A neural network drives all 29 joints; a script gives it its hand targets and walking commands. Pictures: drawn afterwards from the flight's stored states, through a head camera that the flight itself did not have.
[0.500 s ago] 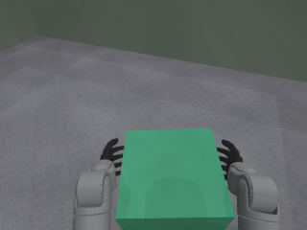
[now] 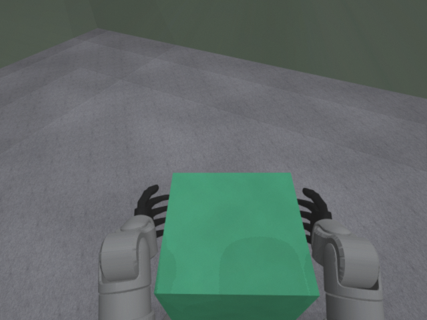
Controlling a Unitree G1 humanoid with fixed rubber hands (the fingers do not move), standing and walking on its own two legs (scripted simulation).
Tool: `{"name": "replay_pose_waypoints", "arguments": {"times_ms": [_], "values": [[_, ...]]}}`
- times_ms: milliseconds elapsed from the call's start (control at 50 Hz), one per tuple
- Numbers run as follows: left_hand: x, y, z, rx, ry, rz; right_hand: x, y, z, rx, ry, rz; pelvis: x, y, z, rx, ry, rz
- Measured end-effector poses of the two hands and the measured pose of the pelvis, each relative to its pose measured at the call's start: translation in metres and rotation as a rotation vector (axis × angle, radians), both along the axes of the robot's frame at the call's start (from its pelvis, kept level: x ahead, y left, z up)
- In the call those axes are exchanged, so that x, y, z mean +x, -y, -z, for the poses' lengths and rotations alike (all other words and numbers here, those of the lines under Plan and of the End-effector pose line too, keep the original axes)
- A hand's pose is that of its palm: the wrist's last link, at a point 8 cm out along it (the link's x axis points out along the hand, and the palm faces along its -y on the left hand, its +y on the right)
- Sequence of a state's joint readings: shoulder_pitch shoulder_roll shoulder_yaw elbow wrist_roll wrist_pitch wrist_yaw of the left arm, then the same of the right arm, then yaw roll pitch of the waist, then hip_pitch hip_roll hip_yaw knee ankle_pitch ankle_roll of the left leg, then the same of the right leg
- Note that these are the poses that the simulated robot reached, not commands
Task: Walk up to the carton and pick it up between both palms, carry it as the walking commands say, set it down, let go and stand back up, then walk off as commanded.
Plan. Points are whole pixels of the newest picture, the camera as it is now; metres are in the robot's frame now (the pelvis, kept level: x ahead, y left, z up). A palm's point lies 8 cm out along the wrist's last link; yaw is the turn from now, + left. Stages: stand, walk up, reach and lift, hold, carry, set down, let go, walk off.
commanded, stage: carry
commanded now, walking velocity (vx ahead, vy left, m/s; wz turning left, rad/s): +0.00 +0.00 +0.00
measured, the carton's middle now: (231, 255) +0.24 +0.02 +0.00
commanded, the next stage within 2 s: none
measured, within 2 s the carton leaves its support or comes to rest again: neither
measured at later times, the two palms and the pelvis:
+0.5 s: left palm (133, 235) +0.22 +0.18 +0.10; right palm (326, 259) +0.21 -0.12 +0.10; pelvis -0.05 +0.04 +0.02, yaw -3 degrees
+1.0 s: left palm (138, 261) +0.18 +0.16 +0.09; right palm (347, 285) +0.17 -0.14 +0.10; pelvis -0.08 +0.02 +0.03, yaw -3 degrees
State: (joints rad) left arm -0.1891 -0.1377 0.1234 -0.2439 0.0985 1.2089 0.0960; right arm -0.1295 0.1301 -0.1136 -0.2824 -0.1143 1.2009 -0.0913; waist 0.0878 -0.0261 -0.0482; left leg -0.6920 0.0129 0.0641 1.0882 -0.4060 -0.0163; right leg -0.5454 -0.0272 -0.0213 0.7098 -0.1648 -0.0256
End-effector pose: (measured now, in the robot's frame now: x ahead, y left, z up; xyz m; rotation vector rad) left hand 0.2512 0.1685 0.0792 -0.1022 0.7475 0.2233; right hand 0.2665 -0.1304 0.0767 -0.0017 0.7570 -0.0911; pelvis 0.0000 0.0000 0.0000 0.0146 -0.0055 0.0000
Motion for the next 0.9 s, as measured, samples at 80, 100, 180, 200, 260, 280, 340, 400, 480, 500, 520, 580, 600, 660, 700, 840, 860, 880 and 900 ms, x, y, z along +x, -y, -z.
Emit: {"name": "replay_pose_waypoints", "arguments": {"times_ms": [80, 100, 180, 200, 260, 280, 340, 400, 480, 500, 520, 580, 600, 660, 700, 840, 860, 880, 900], "values": [[-0.005, 0.01, -0.001, -0.032, 0.005, 0.069, -0.025, 0.01, -0.012, -0.035, -0.001, 0.071, -0.015, -0.005, -0.006, -0.013, -0.04, 0.001], [-0.005, 0.013, -0.002, -0.033, 0.018, 0.092, -0.031, 0.012, -0.015, -0.038, 0.012, 0.093, -0.018, -0.008, -0.005, -0.023, -0.054, 0.002], [-0.013, 0.017, -0.004, -0.041, 0.032, 0.155, -0.053, 0.015, -0.026, -0.06, 0.026, 0.147, -0.031, -0.019, -0.011, -0.007, -0.036, 0.007], [-0.016, 0.016, -0.004, -0.027, 0.02, 0.174, -0.058, 0.015, -0.026, -0.056, 0.014, 0.157, -0.031, -0.022, -0.014, -0.016, -0.03, 0.014], [-0.023, 0.01, -0.008, 0.011, -0.002, 0.195, -0.067, 0.009, -0.024, -0.029, -0.009, 0.168, -0.032, -0.031, -0.02, -0.041, -0.033, 0.03], [-0.024, 0.008, -0.012, 0.017, 0.002, 0.191, -0.068, 0.006, -0.024, -0.021, -0.006, 0.166, -0.033, -0.033, -0.022, -0.043, -0.034, 0.035], [-0.024, -0.001, -0.023, 0.017, 0.039, 0.164, -0.064, -0.002, -0.031, -0.007, 0.031, 0.15, -0.036, -0.037, -0.023, -0.039, -0.044, 0.05], [-0.019, -0.006, -0.024, 0.023, 0.058, 0.144, -0.053, -0.007, -0.031, -0.009, 0.05, 0.128, -0.04, -0.038, -0.021, -0.028, -0.064, 0.066], [-0.025, -0.008, -0.018, 0.031, 0.031, 0.14, -0.057, -0.008, -0.022, 0.001, 0.023, 0.126, -0.051, -0.04, -0.024, -0.047, -0.066, 0.059], [-0.029, -0.008, -0.017, 0.026, 0.034, 0.134, -0.061, -0.009, -0.021, 0.0, 0.025, 0.121, -0.054, -0.039, -0.023, -0.042, -0.062, 0.053], [-0.033, -0.008, -0.016, 0.023, 0.034, 0.13, -0.064, -0.009, -0.02, -0.002, 0.026, 0.117, -0.057, -0.038, -0.023, -0.038, -0.057, 0.05], [-0.044, -0.008, -0.009, 0.023, 0.02, 0.13, -0.074, -0.008, -0.016, -0.007, 0.012, 0.114, -0.065, -0.037, -0.022, -0.035, -0.042, 0.051], [-0.048, -0.007, -0.007, 0.024, 0.013, 0.131, -0.077, -0.007, -0.014, -0.009, 0.005, 0.113, -0.067, -0.036, -0.022, -0.034, -0.039, 0.051], [-0.057, -0.004, -0.002, 0.029, -0.002, 0.138, -0.087, -0.005, -0.009, -0.015, -0.01, 0.11, -0.072, -0.034, -0.023, -0.032, -0.03, 0.049], [-0.062, -0.003, 0.0, 0.03, -0.004, 0.141, -0.092, -0.003, -0.007, -0.018, -0.012, 0.11, -0.075, -0.033, -0.024, -0.031, -0.023, 0.05], [-0.066, 0.004, -0.011, 0.031, 0.054, 0.147, -0.098, 0.004, -0.02, -0.02, 0.047, 0.116, -0.082, -0.027, -0.026, -0.03, -0.016, 0.048], [-0.066, 0.005, -0.013, 0.032, 0.061, 0.148, -0.098, 0.005, -0.021, -0.02, 0.054, 0.116, -0.083, -0.027, -0.026, -0.03, -0.016, 0.048], [-0.066, 0.006, -0.014, 0.034, 0.066, 0.148, -0.098, 0.006, -0.023, -0.02, 0.058, 0.116, -0.083, -0.026, -0.026, -0.03, -0.016, 0.048], [-0.066, 0.007, -0.015, 0.035, 0.068, 0.148, -0.097, 0.007, -0.024, -0.02, 0.061, 0.115, -0.083, -0.025, -0.026, -0.029, -0.015, 0.048]]}}
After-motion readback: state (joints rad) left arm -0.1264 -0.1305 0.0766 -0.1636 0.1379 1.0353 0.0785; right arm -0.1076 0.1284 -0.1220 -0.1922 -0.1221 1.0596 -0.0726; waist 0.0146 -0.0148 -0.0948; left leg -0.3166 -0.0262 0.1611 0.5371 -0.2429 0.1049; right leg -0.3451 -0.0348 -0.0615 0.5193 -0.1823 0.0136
